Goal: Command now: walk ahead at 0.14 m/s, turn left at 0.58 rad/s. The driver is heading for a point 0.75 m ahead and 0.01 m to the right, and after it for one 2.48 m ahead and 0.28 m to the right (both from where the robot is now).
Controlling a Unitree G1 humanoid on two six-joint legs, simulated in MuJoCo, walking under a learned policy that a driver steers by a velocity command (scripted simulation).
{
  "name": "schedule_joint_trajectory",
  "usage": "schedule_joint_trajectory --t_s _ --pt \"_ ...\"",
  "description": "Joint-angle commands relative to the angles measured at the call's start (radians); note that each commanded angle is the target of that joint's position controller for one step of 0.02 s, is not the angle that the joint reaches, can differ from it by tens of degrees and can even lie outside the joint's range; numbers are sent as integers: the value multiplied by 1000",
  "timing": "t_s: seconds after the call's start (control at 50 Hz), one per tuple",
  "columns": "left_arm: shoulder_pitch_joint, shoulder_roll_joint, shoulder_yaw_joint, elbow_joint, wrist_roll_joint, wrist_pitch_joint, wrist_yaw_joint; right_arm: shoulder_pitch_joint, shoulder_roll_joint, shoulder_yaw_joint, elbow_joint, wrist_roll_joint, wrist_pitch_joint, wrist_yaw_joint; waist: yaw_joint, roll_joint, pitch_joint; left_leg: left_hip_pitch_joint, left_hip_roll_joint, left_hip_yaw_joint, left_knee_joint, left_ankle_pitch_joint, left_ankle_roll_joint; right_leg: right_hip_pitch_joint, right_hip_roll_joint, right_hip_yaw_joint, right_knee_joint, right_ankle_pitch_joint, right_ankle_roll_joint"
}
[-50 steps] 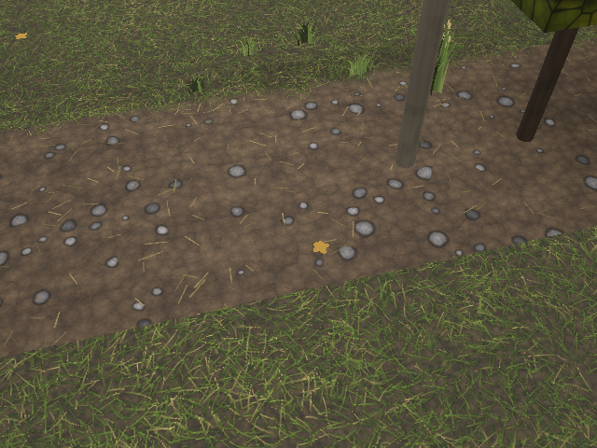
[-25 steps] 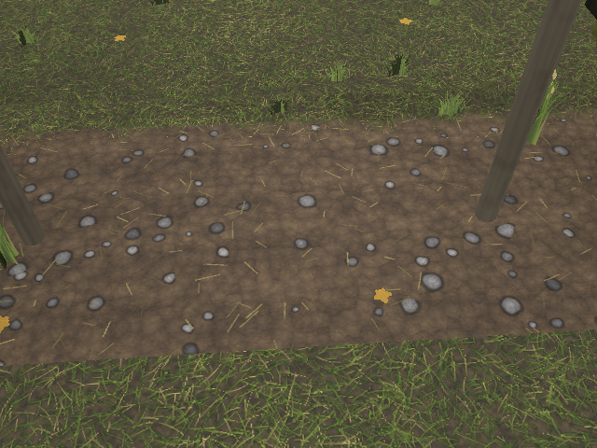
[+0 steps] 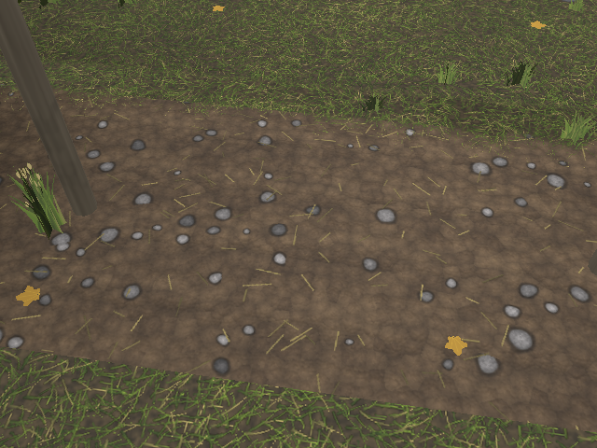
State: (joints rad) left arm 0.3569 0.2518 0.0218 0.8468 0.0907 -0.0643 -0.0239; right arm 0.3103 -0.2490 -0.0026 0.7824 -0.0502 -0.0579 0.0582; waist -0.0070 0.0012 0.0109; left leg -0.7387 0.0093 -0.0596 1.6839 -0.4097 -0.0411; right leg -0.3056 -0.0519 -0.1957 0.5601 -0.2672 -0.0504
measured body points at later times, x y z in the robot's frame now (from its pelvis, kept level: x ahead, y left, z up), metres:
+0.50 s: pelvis +0.07 +0.07 +0.00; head +0.09 +0.08 +0.45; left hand +0.13 +0.34 -0.12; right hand +0.26 -0.16 -0.10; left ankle +0.09 +0.15 -0.73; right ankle +0.11 -0.08 -0.70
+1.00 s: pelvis +0.22 -0.05 +0.00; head +0.23 -0.06 +0.45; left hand +0.36 +0.20 -0.11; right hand +0.24 -0.31 -0.14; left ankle +0.13 +0.13 -0.67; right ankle +0.24 -0.13 -0.73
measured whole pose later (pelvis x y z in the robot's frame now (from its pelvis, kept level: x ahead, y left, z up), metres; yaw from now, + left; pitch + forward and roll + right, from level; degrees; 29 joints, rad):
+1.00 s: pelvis +0.22 -0.05 +0.00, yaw -6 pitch -2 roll +0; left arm 0.25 0.25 0.05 0.82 0.06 -0.16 -0.05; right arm 0.31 -0.25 -0.01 0.91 -0.09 -0.10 0.03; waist -0.01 0.02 0.06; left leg -0.23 0.11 -0.01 0.98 -0.44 0.05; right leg -0.27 0.06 -0.01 0.57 -0.27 -0.08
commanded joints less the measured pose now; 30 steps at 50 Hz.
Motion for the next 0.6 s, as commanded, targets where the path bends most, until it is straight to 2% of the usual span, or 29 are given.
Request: schedule_joint_trajectory --t_s 0.02,0.04,0.06,0.08,0.1,0.14,0.16,0.22,0.24,0.26,0.28,0.3,0.32,0.34,0.36,0.38,0.4,0.42,0.44,0.46,0.48,0.5,0.52,0.54,0.56,0.58,0.6 --pt "-144 70 16 -113 -22 -71 48 121 34 12 -27 -17 12 32 -81 -62 -3 130 129 23 -568 356 -8 -118 -248 93 -301 670 -238" --pt "-122 117 34 -98 -30 -75 57 74 32 14 -29 -7 19 44 -53 -55 -6 205 131 56 -714 328 -20 -105 -239 73 -318 626 -214" --pt "-77 170 52 -89 -30 -77 61 41 12 6 -37 4 23 45 -30 -75 -27 245 110 74 -711 286 -22 -63 -272 98 -317 702 -234" --pt "-68 217 79 -86 -27 -73 59 28 0 6 -49 1 29 39 -24 -53 -40 212 115 47 -777 235 -16 37 -330 124 -321 708 -248" --pt "-73 231 97 -92 -23 -68 57 15 -17 0 -55 2 30 31 -9 -31 -34 171 125 27 -852 234 -10 125 -367 135 -327 667 -254" --pt "-83 223 116 -97 -22 -59 61 -50 -38 -10 -76 -1 29 13 28 -34 -29 127 118 27 -958 244 7 258 -398 132 -325 532 -249" --pt "-79 201 117 -96 -24 -54 65 -83 -45 -16 -88 -2 30 4 44 -40 -27 138 109 31 -982 230 23 281 -395 127 -323 442 -233" --pt "-85 165 120 -95 -43 -43 75 -173 -86 -44 -124 6 18 -13 72 -60 -9 210 45 72 -1077 218 78 295 -346 91 -309 143 -163" --pt "-109 166 120 -90 -54 -41 73 -185 -96 -55 -130 15 5 -11 52 -58 -7 288 18 89 -1159 280 111 266 -320 64 -273 86 -136" --pt "-107 148 113 -85 -60 -34 62 -177 -103 -67 -126 28 -8 -9 35 -38 -33 423 -4 101 -1220 397 150 201 -289 39 -229 61 -99" --pt "-117 120 101 -89 -54 -29 50 -147 -122 -81 -131 38 -18 -8 7 -16 -98 623 19 64 -1208 564 206 93 -236 -17 -141 58 -41" --pt "-101 14 64 -146 -52 -32 42 -17 -203 -99 -115 59 -23 -24 -9 181 -281 931 264 -240 -1249 851 409 -91 -99 -131 102 -165 72" --pt "-179 31 59 -156 -52 -40 24 168 -198 -98 -74 31 -29 -24 -112 137 -298 1035 382 -479 -1322 666 457 -284 -28 41 256 -467 104" --pt "-235 32 55 -136 -44 -34 5 157 -180 -103 -37 14 -51 -22 -103 55 -145 954 327 -404 -1308 623 374 -397 -57 162 290 -442 101" --pt "-208 67 68 -110 -38 -32 5 82 -167 -102 -50 35 -59 -13 -61 77 -104 880 294 -307 -1296 690 345 -409 -77 170 332 -398 117" --pt "-165 103 81 -87 -33 -30 11 -9 -138 -90 -78 64 -56 -5 -14 90 -116 806 278 -255 -1293 788 339 -351 -91 175 346 -369 134" --pt "-134 90 71 -62 -45 -28 8 -73 -109 -80 -89 87 -56 6 16 90 -93 689 257 -186 -1300 816 303 -263 -109 180 335 -321 148" --pt "-64 78 67 -24 -54 -22 -4 -144 -106 -75 -112 84 -55 21 61 85 -88 530 224 -123 -1322 793 274 -122 -107 172 345 -223 163" --pt "-2 81 71 15 -61 -17 -20 -214 -109 -72 -132 69 -53 36 97 71 -90 412 195 -65 -1324 747 246 -13 -98 162 345 -123 175" --pt "24 77 71 33 -64 -14 -37 -260 -121 -72 -143 59 -50 49 114 61 -84 337 182 -30 -1311 678 225 49 -92 159 325 -46 184" --pt "38 80 71 46 -61 -11 -49 -237 -133 -76 -126 56 -43 52 101 46 -63 304 187 -30 -1318 466 222 70 -88 154 281 13 182" --pt "26 94 75 46 -54 -11 -49 -157 -160 -87 -89 51 -33 48 58 47 -19 313 203 -66 -1343 155 240 33 -68 137 244 31 169" --pt "-23 126 81 22 -48 -13 -33 -33 -220 -114 -44 41 -28 32 -16 89 29 393 259 -163 -1391 -107 294 -93 -30 112 264 -28 144" --pt "-114 143 80 -21 -48 -18 -7 83 -252 -133 -10 30 -33 3 -93 142 56 546 354 -306 -1456 -208 365 -290 -25 137 316 -124 110" --pt "-190 123 65 -49 -57 -23 18 111 -197 -115 4 31 -45 -29 -118 164 61 680 429 -418 -1492 -233 387 -454 -64 227 337 -147 68" --pt "-223 93 47 -59 -59 -27 34 105 -131 -90 2 31 -56 -50 -123 154 49 764 458 -450 -1510 -219 388 -532 -78 282 337 -131 39" --pt "-226 68 34 -62 -53 -29 41 75 -85 -72 -4 30 -62 -64 -111 133 29 822 450 -407 -1526 -196 369 -550 -72 288 316 -106 22"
